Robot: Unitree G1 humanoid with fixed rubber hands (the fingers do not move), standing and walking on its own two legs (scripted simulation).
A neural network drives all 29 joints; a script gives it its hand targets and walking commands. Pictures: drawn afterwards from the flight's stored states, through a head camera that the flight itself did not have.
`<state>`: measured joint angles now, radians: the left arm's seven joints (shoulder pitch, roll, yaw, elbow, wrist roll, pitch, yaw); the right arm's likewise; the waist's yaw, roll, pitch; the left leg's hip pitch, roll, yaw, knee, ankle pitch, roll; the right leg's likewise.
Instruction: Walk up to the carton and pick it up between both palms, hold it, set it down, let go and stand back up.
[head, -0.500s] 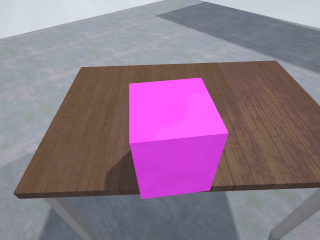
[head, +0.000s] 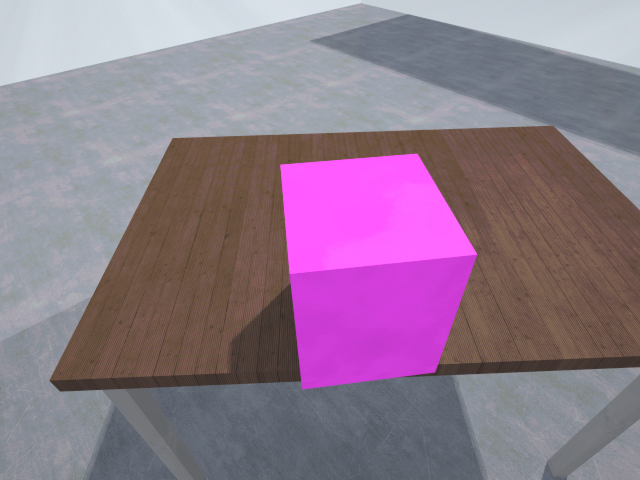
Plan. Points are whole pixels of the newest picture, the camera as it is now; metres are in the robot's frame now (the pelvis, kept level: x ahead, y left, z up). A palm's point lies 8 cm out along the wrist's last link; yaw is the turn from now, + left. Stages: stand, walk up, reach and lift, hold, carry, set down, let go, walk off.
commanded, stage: stand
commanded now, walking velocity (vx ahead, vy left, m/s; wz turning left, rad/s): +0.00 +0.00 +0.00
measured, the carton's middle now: (359, 271) +0.41 -0.04 +0.05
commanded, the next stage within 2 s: none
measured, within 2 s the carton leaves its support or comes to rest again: neither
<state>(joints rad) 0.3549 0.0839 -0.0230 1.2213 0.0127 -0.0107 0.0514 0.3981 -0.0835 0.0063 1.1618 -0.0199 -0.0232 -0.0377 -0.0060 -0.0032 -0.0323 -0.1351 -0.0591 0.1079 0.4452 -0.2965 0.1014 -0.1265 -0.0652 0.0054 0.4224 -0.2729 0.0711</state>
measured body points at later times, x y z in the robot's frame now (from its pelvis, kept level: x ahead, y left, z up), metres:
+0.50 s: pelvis -0.02 +0.01 +0.00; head -0.04 +0.01 +0.45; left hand -0.10 +0.19 -0.16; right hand -0.09 -0.19 -0.16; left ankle -0.03 +0.05 -0.74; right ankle -0.03 -0.17 -0.74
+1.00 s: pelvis -0.03 -0.01 +0.00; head -0.04 -0.01 +0.45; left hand -0.08 +0.17 -0.17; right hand -0.08 -0.20 -0.16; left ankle -0.03 +0.05 -0.74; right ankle -0.03 -0.17 -0.74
